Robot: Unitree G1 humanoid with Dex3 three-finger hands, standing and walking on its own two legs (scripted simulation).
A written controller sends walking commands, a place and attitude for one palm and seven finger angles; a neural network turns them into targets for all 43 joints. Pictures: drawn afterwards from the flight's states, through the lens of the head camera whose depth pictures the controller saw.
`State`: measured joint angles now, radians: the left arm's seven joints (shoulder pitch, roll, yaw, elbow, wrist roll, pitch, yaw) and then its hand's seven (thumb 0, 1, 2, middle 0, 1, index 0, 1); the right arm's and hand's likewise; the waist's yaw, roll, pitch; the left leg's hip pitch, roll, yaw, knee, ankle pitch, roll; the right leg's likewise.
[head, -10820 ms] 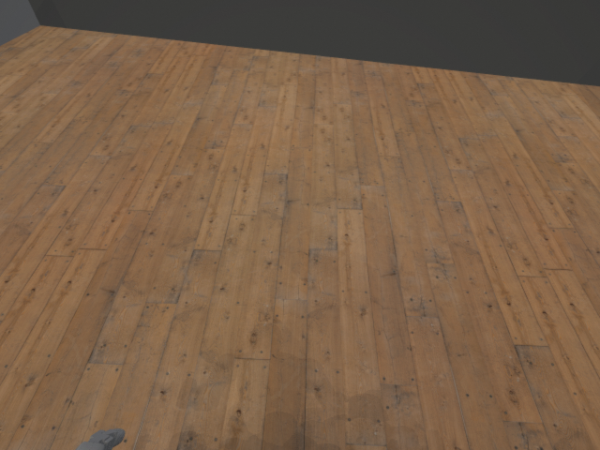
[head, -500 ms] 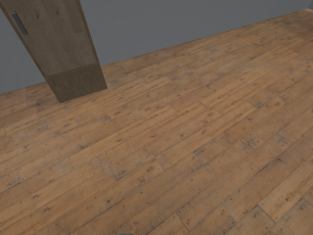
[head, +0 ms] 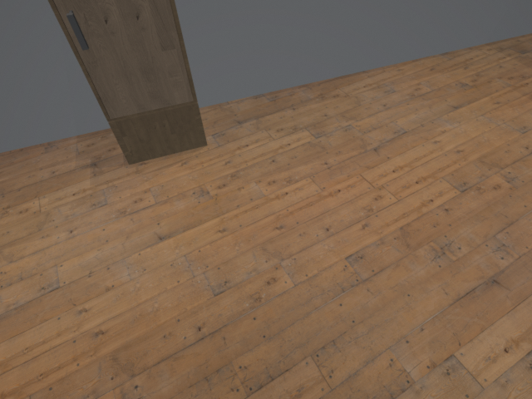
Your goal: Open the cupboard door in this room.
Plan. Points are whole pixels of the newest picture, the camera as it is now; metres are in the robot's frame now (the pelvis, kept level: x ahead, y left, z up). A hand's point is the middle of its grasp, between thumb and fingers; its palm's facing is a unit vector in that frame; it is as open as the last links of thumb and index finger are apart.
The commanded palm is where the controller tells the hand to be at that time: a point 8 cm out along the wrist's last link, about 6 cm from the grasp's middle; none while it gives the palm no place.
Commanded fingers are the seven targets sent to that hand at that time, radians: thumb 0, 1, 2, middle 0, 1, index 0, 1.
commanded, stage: turn or walk to find it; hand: left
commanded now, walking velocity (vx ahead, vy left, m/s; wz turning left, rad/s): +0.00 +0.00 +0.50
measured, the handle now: (78, 30) +1.35 +0.84 -0.02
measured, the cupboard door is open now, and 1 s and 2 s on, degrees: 0 0 0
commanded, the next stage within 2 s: stand and wait in 1.52 s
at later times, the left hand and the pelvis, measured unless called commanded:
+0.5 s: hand out of the picture -0.05 +0.26 -0.18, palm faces +0.27 -0.94 -0.22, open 7.4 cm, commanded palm none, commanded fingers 0.00 0.90 0.90 -0.20 -0.30 -0.20 -0.30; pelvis -0.05 +0.05 +0.00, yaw +14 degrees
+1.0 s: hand out of the picture -0.01 +0.21 -0.14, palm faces +0.43 -0.87 -0.25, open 7.4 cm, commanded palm none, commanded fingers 0.00 0.90 0.90 -0.20 -0.30 -0.20 -0.30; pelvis +0.02 +0.02 +0.01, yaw +24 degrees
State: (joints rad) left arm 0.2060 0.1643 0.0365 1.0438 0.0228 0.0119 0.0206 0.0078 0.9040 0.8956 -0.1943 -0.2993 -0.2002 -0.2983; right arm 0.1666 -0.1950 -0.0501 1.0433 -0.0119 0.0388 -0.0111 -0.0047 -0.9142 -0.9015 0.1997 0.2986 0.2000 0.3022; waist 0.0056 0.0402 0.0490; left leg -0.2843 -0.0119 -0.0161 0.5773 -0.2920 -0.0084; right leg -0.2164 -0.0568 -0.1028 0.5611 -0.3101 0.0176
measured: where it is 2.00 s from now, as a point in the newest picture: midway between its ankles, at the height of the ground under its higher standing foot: (219, 370)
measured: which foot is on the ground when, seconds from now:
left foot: up 0.00-0.36, down 0.38-0.88, up 0.90-1.00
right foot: down 0.00-0.38, up 0.40-0.86, down 0.88-1.00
